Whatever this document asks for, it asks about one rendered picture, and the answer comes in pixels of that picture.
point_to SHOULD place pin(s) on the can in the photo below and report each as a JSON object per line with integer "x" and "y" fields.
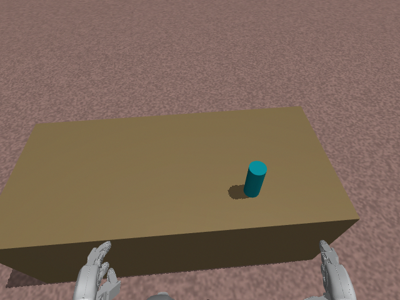
{"x": 255, "y": 177}

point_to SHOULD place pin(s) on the right robot hand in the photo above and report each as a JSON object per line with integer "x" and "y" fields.
{"x": 336, "y": 280}

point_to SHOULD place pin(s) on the left robot hand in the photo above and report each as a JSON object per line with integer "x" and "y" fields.
{"x": 90, "y": 275}

